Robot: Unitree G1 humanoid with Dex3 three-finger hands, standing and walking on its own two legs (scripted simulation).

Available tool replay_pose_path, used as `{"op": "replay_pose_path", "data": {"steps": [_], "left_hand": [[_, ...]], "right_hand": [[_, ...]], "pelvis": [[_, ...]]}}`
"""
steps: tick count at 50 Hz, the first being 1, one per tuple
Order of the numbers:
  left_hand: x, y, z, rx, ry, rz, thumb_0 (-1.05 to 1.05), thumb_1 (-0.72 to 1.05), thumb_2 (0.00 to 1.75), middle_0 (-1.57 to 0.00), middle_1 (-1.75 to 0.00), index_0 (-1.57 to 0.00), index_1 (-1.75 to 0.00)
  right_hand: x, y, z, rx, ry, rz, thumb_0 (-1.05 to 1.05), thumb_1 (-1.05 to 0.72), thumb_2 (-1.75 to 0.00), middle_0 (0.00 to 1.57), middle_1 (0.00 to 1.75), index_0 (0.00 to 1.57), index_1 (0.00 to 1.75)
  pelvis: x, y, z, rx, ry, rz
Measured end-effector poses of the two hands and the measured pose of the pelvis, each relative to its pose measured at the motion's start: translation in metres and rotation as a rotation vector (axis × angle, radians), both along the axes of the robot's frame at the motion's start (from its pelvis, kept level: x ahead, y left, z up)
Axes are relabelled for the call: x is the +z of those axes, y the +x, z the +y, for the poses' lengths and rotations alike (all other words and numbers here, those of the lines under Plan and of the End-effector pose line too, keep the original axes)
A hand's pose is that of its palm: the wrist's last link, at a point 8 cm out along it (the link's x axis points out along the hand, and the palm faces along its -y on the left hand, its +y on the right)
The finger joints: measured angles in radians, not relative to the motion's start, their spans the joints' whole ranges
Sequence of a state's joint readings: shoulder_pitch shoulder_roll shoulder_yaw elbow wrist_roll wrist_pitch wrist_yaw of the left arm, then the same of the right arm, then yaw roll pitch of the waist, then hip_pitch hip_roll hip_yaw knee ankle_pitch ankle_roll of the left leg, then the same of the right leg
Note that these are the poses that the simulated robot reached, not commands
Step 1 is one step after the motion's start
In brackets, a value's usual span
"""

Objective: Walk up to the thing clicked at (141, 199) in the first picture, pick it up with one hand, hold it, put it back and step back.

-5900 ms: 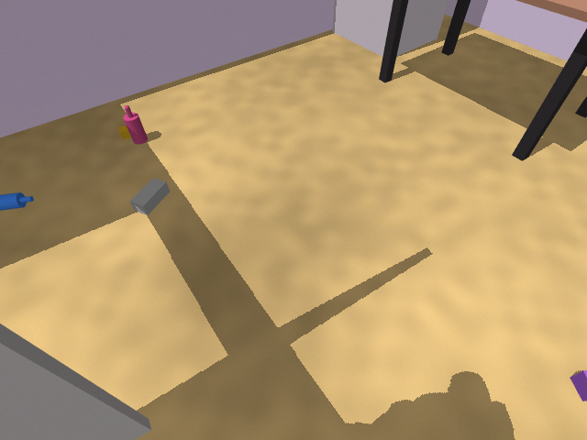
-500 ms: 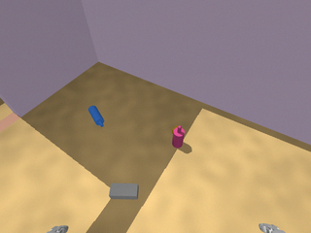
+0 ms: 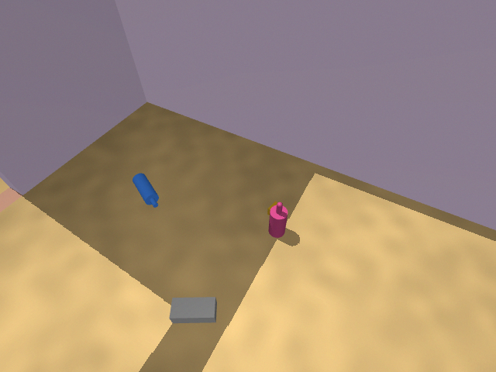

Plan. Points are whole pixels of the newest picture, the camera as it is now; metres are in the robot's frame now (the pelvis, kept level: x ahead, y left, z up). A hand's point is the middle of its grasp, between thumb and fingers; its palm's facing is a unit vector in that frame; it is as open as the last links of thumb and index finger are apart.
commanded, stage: walk up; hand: left
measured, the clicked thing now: (194, 310) +0.44 +0.25 -0.75
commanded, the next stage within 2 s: stand in 0.08 s
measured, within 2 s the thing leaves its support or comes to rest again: neither
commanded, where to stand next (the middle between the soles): +0.05 +0.01 m, yaw -1 degrees
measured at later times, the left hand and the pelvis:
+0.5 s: hand out of the picture +0.08 +0.25 -0.15, palm faces +0.00 -0.94 -0.34, open 7.3 cm; pelvis +0.00 +0.00 +0.00, yaw +1 degrees
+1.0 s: hand out of the picture +0.07 +0.25 -0.16, palm faces +0.00 -0.94 -0.34, open 7.3 cm; pelvis +0.00 -0.01 +0.00, yaw +1 degrees
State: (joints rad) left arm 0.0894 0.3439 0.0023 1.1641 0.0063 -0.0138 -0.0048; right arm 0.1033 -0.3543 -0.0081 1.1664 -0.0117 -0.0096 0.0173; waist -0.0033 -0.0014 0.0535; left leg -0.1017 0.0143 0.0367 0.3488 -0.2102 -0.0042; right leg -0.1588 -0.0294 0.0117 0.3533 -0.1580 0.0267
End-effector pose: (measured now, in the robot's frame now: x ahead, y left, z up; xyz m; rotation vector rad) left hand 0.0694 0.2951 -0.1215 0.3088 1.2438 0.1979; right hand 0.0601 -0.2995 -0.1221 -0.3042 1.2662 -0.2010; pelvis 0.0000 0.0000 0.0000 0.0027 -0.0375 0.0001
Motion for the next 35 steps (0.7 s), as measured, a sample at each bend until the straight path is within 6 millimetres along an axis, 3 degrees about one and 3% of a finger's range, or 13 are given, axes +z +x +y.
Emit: {"op": "replay_pose_path", "data": {"steps": [15,25,35], "left_hand": [[0.006,0.017,0.001,-0.002,0.006,-0.051,0.00,0.91,0.90,-0.20,-0.30,-0.21,-0.30],[0.006,0.006,-0.002,0.006,0.006,-0.044,0.00,0.91,0.90,-0.20,-0.30,-0.21,-0.30],[0.004,-0.011,-0.004,0.018,0.009,-0.006,0.00,0.91,0.90,-0.20,-0.30,-0.21,-0.30]], "right_hand": [[0.005,0.022,0.003,0.020,0.001,-0.051,0.00,-0.90,-0.89,0.21,0.30,0.20,0.30],[0.007,0.024,-0.001,0.030,-0.001,-0.063,0.00,-0.90,-0.89,0.21,0.30,0.20,0.30],[0.003,0.012,-0.004,0.028,0.005,-0.026,0.00,-0.90,-0.89,0.21,0.30,0.20,0.30]], "pelvis": [[0.002,0.002,-0.001,0.008,0.001,-0.001],[0.002,-0.001,-0.004,0.013,0.001,-0.006],[0.002,-0.004,-0.007,0.017,0.000,-0.002]]}}
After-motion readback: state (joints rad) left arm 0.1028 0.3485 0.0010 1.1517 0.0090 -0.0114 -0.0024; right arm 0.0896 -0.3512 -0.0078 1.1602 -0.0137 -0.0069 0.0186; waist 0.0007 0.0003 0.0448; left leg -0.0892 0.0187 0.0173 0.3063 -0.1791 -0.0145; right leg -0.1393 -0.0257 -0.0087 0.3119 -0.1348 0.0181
